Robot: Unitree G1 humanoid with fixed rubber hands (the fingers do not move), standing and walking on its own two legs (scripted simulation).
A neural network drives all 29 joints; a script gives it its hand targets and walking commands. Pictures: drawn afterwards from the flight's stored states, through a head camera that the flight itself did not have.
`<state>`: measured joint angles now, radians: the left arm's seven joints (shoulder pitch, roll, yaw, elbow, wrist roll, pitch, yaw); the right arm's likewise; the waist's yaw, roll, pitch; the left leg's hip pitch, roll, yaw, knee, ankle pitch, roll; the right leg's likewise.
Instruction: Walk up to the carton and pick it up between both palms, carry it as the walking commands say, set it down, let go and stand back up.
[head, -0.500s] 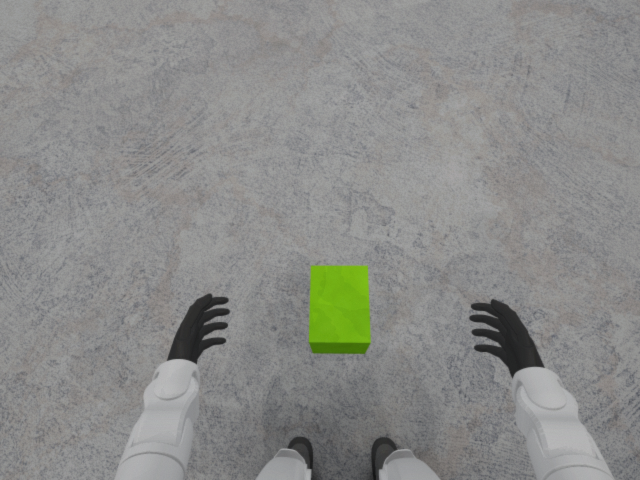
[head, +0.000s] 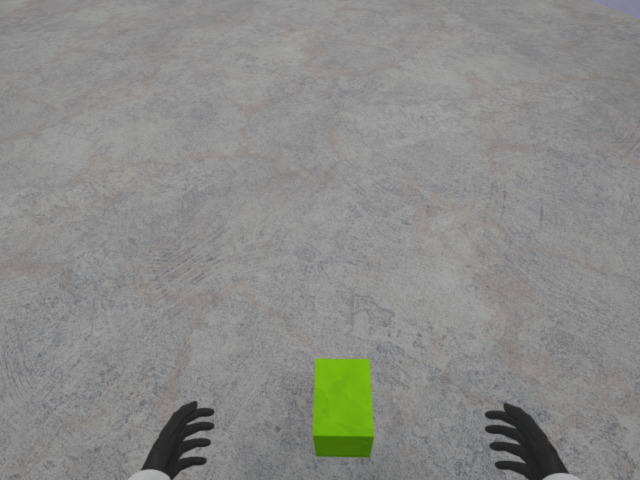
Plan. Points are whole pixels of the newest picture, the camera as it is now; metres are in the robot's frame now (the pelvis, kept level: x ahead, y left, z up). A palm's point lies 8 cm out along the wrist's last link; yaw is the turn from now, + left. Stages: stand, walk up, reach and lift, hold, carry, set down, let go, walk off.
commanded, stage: let go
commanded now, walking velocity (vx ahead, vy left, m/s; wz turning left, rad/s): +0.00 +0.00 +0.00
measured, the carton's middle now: (342, 408) +0.44 +0.00 -0.67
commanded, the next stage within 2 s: stand in 0.22 s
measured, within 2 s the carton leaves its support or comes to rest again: neither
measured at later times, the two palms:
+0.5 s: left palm out of the picture +0.14 +0.29 -0.09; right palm out of the picture +0.15 -0.28 -0.08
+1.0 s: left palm out of the picture +0.12 +0.30 -0.10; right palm out of the picture +0.12 -0.29 -0.09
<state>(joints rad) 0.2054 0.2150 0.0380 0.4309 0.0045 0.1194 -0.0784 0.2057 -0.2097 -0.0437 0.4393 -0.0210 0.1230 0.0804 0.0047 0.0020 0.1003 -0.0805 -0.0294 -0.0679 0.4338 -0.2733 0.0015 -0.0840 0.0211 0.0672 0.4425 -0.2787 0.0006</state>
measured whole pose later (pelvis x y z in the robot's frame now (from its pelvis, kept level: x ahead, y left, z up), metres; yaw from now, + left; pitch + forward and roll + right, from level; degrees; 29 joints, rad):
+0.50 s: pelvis +0.01 +0.00 +0.00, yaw +0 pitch +0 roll +0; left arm 0.21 0.33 0.04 0.69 0.04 0.03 0.02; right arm 0.18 -0.33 -0.04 0.70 -0.04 0.03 -0.02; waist 0.00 0.00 0.01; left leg -0.19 -0.02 -0.06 0.50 -0.31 0.00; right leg -0.18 0.03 0.06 0.48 -0.30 0.00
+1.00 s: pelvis +0.01 +0.00 +0.00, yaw +0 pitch -1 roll +0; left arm 0.17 0.35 0.02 0.85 0.03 0.01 0.02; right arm 0.16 -0.36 -0.02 0.86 -0.03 0.00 -0.03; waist 0.00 0.00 0.02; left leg -0.13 -0.02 -0.05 0.44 -0.28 0.00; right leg -0.13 0.02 0.06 0.43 -0.28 0.00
